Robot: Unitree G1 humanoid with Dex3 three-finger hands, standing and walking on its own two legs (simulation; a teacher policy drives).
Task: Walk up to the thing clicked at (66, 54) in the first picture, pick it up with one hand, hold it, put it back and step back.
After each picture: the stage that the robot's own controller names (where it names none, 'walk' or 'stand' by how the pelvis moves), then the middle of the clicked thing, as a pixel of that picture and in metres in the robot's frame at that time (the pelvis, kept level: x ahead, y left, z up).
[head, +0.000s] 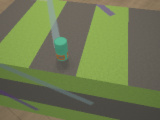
stand; (61, 49) +0.64 +0.13 -0.09
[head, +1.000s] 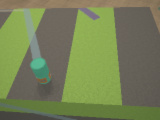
walk; (41, 71) +0.48 +0.22 -0.08
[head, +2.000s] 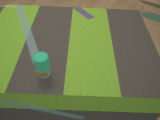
stand; (42, 65) +0.50 +0.21 -0.07
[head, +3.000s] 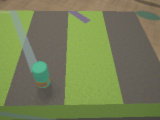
stand; (41, 75) +0.47 +0.19 -0.09
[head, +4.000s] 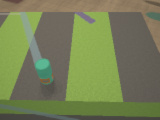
stand; (44, 71) +0.49 +0.21 -0.09
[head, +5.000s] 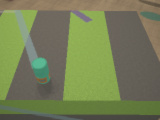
stand; (41, 71) +0.49 +0.21 -0.09
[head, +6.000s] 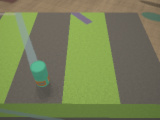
stand; (40, 74) +0.48 +0.22 -0.09
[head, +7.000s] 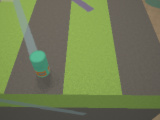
rise first; (40, 64) +0.49 +0.22 -0.08
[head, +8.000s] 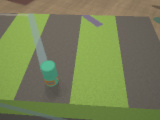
go down; (49, 73) +0.48 +0.20 -0.08
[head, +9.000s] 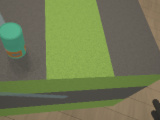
go down; (13, 41) +0.50 +0.19 -0.01
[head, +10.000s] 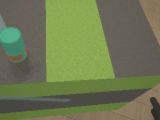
approach; (14, 45) +0.50 +0.20 -0.01
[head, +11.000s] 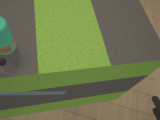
close in; (0, 36) +0.51 +0.20 +0.03
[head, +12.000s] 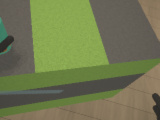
lift; out of the picture +0.51 +0.20 +0.03
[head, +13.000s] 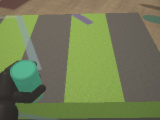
lift; (28, 82) +0.30 +0.17 +0.13
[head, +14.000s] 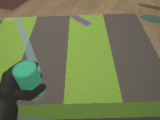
hold; (30, 81) +0.32 +0.17 +0.11
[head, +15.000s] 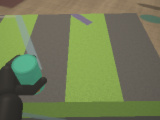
hold; (30, 75) +0.33 +0.17 +0.12
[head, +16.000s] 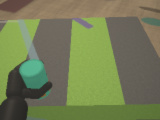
hold; (36, 80) +0.32 +0.16 +0.11
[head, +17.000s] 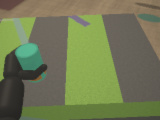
crouch; (32, 63) +0.38 +0.17 +0.12
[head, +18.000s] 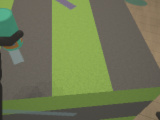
lower; (7, 30) +0.49 +0.21 +0.14
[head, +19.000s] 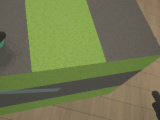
lower; out of the picture +0.52 +0.21 +0.03
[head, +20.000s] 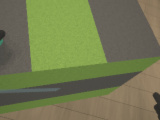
lower; out of the picture +0.52 +0.21 +0.03
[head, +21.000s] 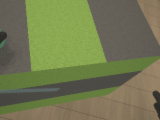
lower; out of the picture +0.52 +0.21 +0.03
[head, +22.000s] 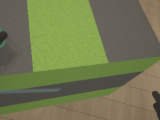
lower; out of the picture +0.52 +0.21 +0.03
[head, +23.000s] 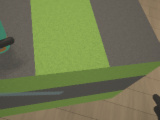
open; out of the picture +0.51 +0.21 +0.02
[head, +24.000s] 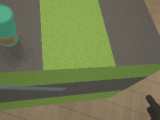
sink last; (4, 27) +0.51 +0.20 +0.02
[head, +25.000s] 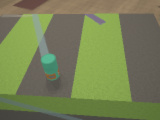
sink last; (50, 67) +0.51 +0.21 -0.04
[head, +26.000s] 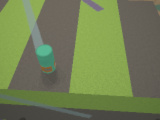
stand; (46, 59) +0.49 +0.20 -0.03
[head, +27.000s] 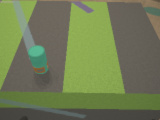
stand; (39, 60) +0.50 +0.21 -0.02
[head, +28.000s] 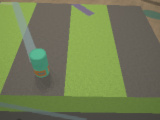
stand; (40, 63) +0.49 +0.20 -0.02
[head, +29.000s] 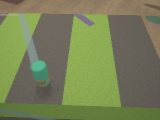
stand; (40, 73) +0.48 +0.22 -0.08
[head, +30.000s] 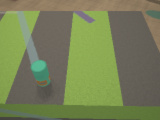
stand; (41, 73) +0.48 +0.20 -0.09
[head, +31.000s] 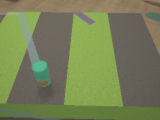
stand; (42, 74) +0.48 +0.21 -0.09
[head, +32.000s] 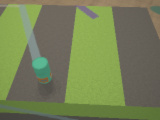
walk; (42, 70) +0.47 +0.21 -0.09
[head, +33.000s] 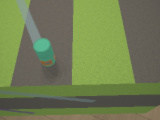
stand; (45, 53) +0.48 +0.20 -0.07
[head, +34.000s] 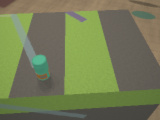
stand; (41, 67) +0.53 +0.21 -0.09
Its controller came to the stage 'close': yes
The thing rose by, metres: 0.22
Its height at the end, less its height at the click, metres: +0.00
